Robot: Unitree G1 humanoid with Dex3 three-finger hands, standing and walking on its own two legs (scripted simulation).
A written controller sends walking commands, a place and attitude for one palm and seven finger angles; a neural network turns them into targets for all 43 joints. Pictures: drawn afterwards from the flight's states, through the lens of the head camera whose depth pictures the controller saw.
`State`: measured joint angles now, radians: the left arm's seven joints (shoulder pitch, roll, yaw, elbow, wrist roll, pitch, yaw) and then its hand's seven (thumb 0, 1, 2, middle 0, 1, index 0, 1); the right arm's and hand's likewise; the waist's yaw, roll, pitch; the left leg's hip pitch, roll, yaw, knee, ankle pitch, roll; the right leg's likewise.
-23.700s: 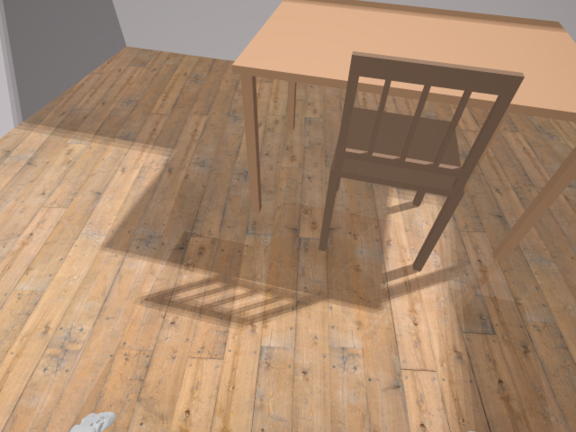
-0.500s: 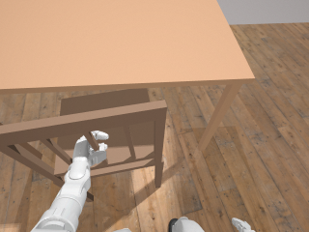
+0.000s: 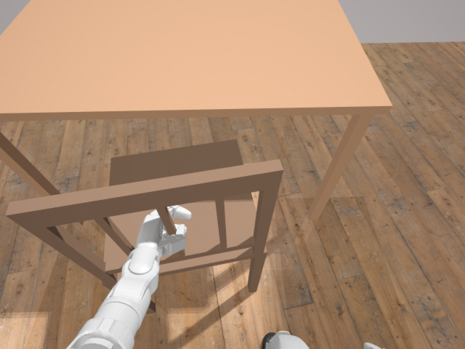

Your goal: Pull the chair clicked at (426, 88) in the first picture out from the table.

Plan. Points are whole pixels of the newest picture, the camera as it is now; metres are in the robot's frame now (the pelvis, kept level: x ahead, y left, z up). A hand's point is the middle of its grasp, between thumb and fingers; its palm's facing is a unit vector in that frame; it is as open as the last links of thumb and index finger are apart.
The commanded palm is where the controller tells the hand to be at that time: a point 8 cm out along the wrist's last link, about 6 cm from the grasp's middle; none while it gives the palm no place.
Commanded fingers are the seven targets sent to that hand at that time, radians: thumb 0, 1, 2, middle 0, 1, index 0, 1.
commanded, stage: step backward, pulling the chair out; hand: left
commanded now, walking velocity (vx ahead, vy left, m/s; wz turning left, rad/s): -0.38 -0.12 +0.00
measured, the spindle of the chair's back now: (172, 232) +0.35 +0.13 -0.08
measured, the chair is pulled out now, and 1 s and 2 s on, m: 0.21 0.26 0.44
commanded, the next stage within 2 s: none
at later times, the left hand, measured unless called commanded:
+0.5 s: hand (178, 259) +0.28 +0.11 -0.06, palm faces -0.07 -0.98 -0.19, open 4.9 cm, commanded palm +0.28 +0.16 -0.06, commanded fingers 0.00 0.90 0.90 -0.50 -1.45 -0.50 -1.45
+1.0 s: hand (175, 266) +0.27 +0.11 -0.06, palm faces -0.06 -0.98 -0.19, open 4.9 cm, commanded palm +0.26 +0.16 -0.06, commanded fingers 0.00 0.90 0.90 -0.50 -1.45 -0.50 -1.45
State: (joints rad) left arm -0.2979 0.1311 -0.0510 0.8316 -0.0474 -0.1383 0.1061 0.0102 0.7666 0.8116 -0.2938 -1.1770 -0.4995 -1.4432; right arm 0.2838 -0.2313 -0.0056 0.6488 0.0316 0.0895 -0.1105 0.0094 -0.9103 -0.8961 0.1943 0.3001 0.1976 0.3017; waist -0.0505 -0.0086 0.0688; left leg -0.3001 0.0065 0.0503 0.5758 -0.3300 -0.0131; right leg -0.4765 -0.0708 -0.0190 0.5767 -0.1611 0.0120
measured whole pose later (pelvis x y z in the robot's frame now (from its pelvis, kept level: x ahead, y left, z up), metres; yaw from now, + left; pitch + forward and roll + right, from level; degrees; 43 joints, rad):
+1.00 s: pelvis -0.07 +0.00 +0.00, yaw -3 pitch +5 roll +0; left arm -0.36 0.16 -0.03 0.87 -0.03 -0.18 0.10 0.01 0.76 0.82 -0.30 -1.22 -0.50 -1.44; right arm 0.22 -0.20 0.00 0.69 0.00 0.04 -0.08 0.01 -0.91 -0.90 0.20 0.30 0.20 0.30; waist -0.02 0.01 0.09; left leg -0.37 0.05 0.05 0.59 -0.29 -0.01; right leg -0.36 -0.01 -0.04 0.57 -0.27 -0.01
